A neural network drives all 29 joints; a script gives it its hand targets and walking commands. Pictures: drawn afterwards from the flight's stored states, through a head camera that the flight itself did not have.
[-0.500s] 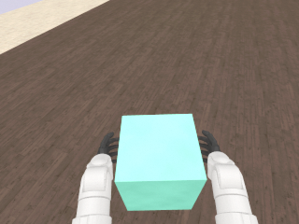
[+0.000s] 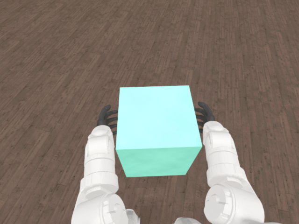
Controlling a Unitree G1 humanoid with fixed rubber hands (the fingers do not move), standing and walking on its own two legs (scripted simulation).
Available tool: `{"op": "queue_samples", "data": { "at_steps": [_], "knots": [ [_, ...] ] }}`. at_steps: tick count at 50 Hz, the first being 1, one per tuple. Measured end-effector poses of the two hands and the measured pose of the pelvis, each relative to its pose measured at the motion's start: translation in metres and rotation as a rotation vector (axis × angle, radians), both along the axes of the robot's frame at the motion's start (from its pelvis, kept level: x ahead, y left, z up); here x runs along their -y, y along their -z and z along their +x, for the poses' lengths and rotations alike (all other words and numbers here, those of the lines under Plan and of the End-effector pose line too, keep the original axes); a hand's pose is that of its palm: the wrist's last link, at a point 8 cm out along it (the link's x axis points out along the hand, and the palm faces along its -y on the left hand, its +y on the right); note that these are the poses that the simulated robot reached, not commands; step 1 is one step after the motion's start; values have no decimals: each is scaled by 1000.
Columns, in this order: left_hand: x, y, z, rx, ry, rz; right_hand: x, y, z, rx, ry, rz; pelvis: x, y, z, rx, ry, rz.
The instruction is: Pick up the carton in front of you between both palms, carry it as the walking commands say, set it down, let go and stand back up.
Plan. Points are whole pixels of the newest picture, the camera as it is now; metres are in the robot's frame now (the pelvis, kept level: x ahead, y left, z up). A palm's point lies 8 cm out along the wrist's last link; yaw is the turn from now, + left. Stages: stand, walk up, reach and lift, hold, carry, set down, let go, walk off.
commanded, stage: set down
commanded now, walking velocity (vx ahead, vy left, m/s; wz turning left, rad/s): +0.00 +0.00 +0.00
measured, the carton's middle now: (155, 134) +0.38 +0.02 -0.06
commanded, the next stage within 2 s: none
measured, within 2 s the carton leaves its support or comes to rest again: neither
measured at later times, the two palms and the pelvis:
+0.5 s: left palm (115, 145) +0.40 +0.17 -0.19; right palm (189, 137) +0.44 -0.12 -0.19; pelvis -0.01 -0.01 -0.11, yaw -1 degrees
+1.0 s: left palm (117, 153) +0.43 +0.19 -0.34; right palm (178, 143) +0.49 -0.10 -0.34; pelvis -0.03 -0.01 -0.23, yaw -1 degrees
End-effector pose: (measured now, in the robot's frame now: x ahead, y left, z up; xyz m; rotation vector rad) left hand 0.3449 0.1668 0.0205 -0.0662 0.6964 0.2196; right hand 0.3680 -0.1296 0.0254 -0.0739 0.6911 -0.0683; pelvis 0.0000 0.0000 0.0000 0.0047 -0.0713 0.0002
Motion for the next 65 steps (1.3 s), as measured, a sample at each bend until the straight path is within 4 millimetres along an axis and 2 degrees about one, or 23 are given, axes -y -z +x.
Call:
{"op": "queue_samples", "data": {
  "at_steps": [5,13,17,25,31,49,65],
  "knots": [
    [4,42,15,-23,17,23,4,42,15,-20,-11,-17,-3,12,-8,-132,2,-1],
    [6,144,24,-18,7,55,5,146,33,-13,-48,-14,-2,46,-16,-401,10,-4],
    [3,180,30,16,-26,42,2,183,45,17,-54,12,1,70,-16,-537,15,0],
    [-5,207,53,52,-78,17,-7,211,77,46,-56,54,8,112,-13,-687,13,6],
    [-8,233,62,13,-87,18,-11,236,90,7,-68,48,12,136,-13,-752,10,4],
    [-20,353,85,-2,-113,33,-25,357,124,-4,-124,32,12,229,-30,-883,16,6],
    [-32,448,101,-29,-146,40,-40,451,154,-25,-192,-1,8,295,-46,-874,23,19]
  ]
}}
